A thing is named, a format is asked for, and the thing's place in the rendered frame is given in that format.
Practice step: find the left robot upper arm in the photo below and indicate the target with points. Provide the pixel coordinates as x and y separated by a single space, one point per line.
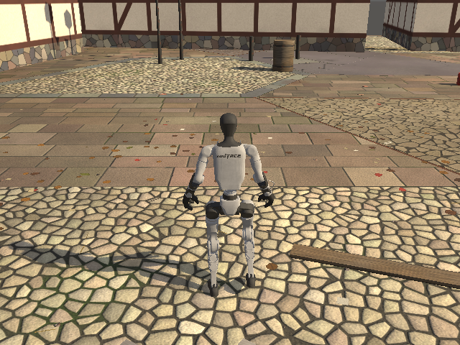
202 162

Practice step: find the right robot forearm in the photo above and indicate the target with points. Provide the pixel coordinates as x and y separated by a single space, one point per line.
264 186

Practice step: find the left robot hand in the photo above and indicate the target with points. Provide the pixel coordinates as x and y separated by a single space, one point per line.
191 200

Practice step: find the robot right foot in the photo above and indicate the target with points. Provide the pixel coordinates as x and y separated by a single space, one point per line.
250 281

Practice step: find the left robot forearm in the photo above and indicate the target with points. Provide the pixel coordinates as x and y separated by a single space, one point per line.
191 188

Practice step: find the robot head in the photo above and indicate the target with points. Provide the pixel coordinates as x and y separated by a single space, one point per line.
228 123

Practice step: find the right robot hand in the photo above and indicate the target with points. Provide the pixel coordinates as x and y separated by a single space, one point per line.
270 199

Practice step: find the right robot upper arm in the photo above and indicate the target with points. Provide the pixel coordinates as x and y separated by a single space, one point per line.
256 164

